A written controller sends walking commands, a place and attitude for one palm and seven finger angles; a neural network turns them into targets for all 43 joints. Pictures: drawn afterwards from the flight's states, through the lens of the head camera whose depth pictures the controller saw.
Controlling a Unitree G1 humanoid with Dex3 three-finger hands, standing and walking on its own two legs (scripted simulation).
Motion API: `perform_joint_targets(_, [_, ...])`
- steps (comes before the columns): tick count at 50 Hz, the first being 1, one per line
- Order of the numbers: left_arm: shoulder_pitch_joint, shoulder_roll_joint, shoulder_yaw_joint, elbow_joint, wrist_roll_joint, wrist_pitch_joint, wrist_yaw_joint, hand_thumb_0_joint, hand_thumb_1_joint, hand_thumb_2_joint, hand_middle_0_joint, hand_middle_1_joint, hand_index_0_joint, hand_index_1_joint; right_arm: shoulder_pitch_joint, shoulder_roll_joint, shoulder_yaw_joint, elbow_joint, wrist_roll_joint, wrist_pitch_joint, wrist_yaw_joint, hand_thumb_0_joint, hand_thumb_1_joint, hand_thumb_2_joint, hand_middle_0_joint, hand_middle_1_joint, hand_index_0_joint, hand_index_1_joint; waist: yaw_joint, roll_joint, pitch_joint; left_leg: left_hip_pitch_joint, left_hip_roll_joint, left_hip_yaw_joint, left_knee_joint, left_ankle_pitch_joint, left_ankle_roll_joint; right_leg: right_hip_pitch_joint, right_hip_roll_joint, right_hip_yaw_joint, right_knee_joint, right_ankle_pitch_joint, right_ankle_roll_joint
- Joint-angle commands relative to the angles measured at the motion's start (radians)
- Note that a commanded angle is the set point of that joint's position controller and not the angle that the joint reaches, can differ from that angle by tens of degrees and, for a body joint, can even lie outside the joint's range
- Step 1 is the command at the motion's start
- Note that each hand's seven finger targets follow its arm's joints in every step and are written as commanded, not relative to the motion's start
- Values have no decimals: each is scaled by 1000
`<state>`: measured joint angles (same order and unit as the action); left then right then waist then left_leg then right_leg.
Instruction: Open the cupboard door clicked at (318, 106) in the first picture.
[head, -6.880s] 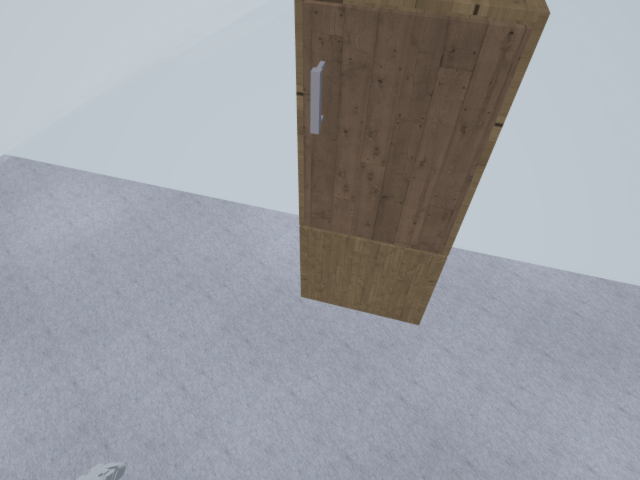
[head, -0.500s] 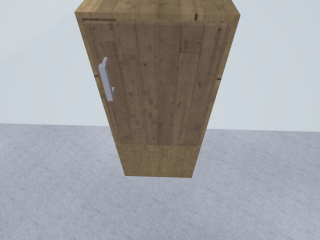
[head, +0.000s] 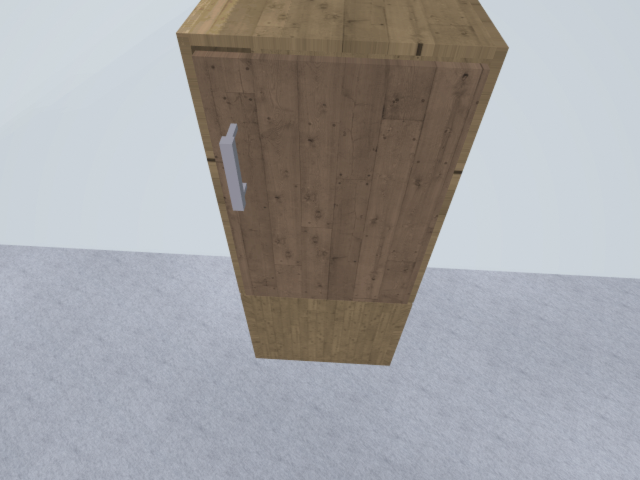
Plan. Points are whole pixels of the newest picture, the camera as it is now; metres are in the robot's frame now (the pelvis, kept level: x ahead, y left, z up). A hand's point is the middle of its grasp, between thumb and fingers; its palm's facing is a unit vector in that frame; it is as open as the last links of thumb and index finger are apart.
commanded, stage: come to a stop and stand still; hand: left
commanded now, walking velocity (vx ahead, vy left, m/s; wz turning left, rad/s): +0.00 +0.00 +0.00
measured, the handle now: (236, 168) +0.56 +0.18 +0.07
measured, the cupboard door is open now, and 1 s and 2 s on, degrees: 0 0 0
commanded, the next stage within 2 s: look again from close up in 0.02 s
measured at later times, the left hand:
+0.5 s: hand out of the picture +0.03 +0.20 -0.17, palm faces +0.00 -0.97 -0.24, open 7.4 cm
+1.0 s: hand (176, 404) +0.21 +0.19 -0.01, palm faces +0.18 -0.98 -0.07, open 7.8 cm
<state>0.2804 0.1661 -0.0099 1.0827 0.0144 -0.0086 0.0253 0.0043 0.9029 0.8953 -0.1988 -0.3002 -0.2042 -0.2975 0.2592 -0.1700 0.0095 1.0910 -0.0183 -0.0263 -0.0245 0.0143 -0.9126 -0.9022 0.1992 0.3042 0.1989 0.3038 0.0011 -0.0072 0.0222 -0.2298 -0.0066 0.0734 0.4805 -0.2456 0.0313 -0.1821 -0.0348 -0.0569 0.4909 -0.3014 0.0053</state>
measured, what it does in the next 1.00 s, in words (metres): stands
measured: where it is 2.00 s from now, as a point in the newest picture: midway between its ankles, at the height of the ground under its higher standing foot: outside the picture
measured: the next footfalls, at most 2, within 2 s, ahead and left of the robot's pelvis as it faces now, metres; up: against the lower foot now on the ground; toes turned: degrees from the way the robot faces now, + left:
none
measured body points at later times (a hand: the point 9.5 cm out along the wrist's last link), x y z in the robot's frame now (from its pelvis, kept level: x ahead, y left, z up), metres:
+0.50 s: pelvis +0.01 +0.00 +0.00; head +0.03 +0.00 +0.45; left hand +0.04 +0.25 -0.15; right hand +0.06 -0.25 -0.15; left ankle +0.01 +0.10 -0.74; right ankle -0.02 -0.12 -0.74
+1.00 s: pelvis -0.01 -0.02 -0.03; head +0.01 -0.03 +0.42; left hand +0.19 +0.24 +0.00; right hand +0.15 -0.27 -0.12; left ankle +0.01 +0.10 -0.74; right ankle -0.02 -0.12 -0.74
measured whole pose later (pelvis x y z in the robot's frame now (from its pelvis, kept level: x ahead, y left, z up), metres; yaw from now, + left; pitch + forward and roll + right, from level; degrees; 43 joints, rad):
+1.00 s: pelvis -0.01 -0.02 -0.03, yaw +1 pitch +7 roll +1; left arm 0.32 0.20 0.21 0.26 -0.22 -0.43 -0.16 0.01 0.80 0.85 -0.21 -0.37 -0.21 -0.37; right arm 0.20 -0.22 -0.05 0.73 0.00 -0.24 -0.03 0.01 -0.90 -0.90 0.20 0.30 0.20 0.30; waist -0.02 0.00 -0.09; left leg -0.53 0.02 0.05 0.74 -0.33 0.00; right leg -0.48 -0.03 -0.08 0.77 -0.42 -0.03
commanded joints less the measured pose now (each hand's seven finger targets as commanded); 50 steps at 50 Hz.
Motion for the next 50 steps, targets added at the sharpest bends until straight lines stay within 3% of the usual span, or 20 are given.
perform_joint_targets(1, [41,134,29,-32,3,-22,11,0,900,900,-200,-300,-200,-300,26,-119,-21,-37,6,-19,-5,0,-900,-900,200,300,200,300,3,7,4,26,116,-119,-93,197,21,-7,-76,79,-85,172,-40])
perform_joint_targets(10, [22,151,26,-21,3,-18,6,0,900,900,-200,-300,-200,-300,-28,-147,-24,-31,5,-14,-2,0,-900,-900,200,300,200,300,5,18,23,37,117,-124,-121,147,17,-27,-80,90,-114,127,-37])
perform_joint_targets(15, [4,171,29,-23,2,-21,5,0,900,900,-200,-300,-200,-300,-38,-164,-26,-29,5,-18,-3,0,-900,-900,200,300,200,300,6,19,-19,64,122,-124,-114,212,17,3,-85,87,-110,180,-37])
perform_joint_targets(26, [-21,197,33,-23,3,-22,4,0,900,900,-200,-300,-200,-300,-60,-177,-27,-17,6,-18,-3,0,-900,-900,200,300,200,300,10,-1,-15,75,125,-120,-119,251,15,26,-92,87,-118,236,-38])
perform_joint_targets(30, [-29,200,34,-21,1,-19,1,0,900,900,-200,-300,-200,-300,-67,-184,-22,-13,5,-17,-3,0,-900,-900,200,300,200,300,12,14,-9,72,126,-124,-138,225,12,20,-92,89,-128,192,-38])
perform_joint_targets(37, [-37,209,36,-21,2,-22,2,0,900,900,-200,-300,-200,-300,-66,-190,-22,-7,6,-18,-4,0,-900,-900,200,300,200,300,12,-1,-29,87,126,-120,-129,268,9,43,-97,85,-127,250,-40])
perform_joint_targets(38, [52,124,16,-1,8,-31,49,0,900,900,-200,-300,-200,-300,-70,-158,-22,-64,16,-12,3,0,-900,-900,200,300,200,300,9,42,34,38,128,-73,62,342,-19,-14,-126,129,-125,461,-15])
perform_joint_targets(39, [-676,464,303,-1475,-167,-240,41,0,877,890,-202,-315,-202,-315,-22,-283,-69,-388,61,-146,-28,0,-900,-900,200,300,200,300,-74,190,-446,302,3,-93,-35,492,-16,57,-16,21,-26,543,-49])
perform_joint_targets(40, [-134,381,254,-1207,-93,-209,52,0,853,880,-203,-330,-203,-330,-87,-217,-41,-375,43,-238,-61,0,-900,-900,200,300,200,300,34,287,-432,409,66,-94,-46,652,-1,-11,18,8,42,339,-56])
perform_joint_targets(41, [110,140,142,-1086,-152,-104,63,0,830,870,-205,-345,-205,-345,-84,-167,-53,-369,54,-255,-55,0,-900,-900,200,300,200,300,-5,263,-305,287,50,-93,-41,605,-38,-76,26,-46,52,157,-40])
perform_joint_targets(42, [65,74,142,-1036,-167,-110,45,0,807,860,-207,-360,-207,-360,-49,-175,-64,-349,59,-256,-48,0,-900,-900,200,300,200,300,-45,116,-157,189,56,-98,-10,530,-28,-153,28,-48,21,165,-27])
perform_joint_targets(43, [-12,113,186,-1041,-183,-163,19,0,783,850,-208,-375,-208,-375,-72,-206,-87,-402,45,-259,-45,0,-900,-900,200,300,200,300,-56,41,-34,70,39,-104,41,382,-24,-223,33,-58,11,176,-20])
perform_joint_targets(44, [75,133,245,-949,-192,-223,-17,0,760,840,-210,-390,-210,-390,-73,-218,-103,-411,28,-254,-44,0,-900,-900,200,300,200,300,-41,-92,-27,-34,26,-96,84,271,-22,-269,38,-71,35,172,-17])
perform_joint_targets(45, [179,80,239,-865,-216,-296,-68,0,737,830,-212,-405,-212,-405,-86,-209,-106,-441,23,-252,-39,0,-900,-900,200,300,200,300,-16,-184,-30,-130,16,-89,139,200,-24,-318,44,-75,93,151,-13])
perform_joint_targets(46, [279,63,250,-789,-222,-366,-126,0,713,820,-213,-420,-213,-420,-107,-202,-110,-471,28,-257,-26,0,-900,-900,200,300,200,300,28,-146,-31,-204,0,-77,186,168,-32,-337,39,-64,151,148,-21])
perform_joint_targets(48, [282,62,259,-800,-264,-526,-253,0,667,800,-217,-450,-217,-450,-143,-199,-112,-518,27,-266,-3,0,-900,-900,200,300,200,300,50,-159,-120,-335,-8,-61,300,86,-39,-422,39,-36,274,100,-25])
perform_joint_targets(50, [223,148,321,-830,-299,-658,-383,0,620,780,-220,-480,-220,-480,-159,-206,-117,-568,36,-285,8,0,-900,-900,200,300,200,300,54,-103,-220,-436,-14,-55,401,30,-38,-456,26,23,352,55,-28])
